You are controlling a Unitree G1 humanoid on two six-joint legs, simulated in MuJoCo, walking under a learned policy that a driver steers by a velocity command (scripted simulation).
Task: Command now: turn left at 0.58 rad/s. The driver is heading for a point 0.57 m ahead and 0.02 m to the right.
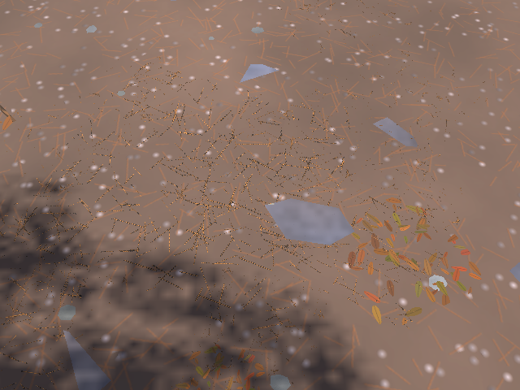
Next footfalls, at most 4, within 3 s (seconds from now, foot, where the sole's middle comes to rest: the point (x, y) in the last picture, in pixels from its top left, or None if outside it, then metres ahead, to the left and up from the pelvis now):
0.10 right None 0.06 -0.14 -0.78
0.46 left None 0.01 0.12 -0.78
1.94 left None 0.40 0.18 -0.78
2.42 right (267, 307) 0.67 -0.02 -0.78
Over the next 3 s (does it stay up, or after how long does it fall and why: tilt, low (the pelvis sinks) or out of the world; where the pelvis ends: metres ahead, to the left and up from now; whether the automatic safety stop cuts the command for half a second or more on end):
stays up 0.59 0.09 0.00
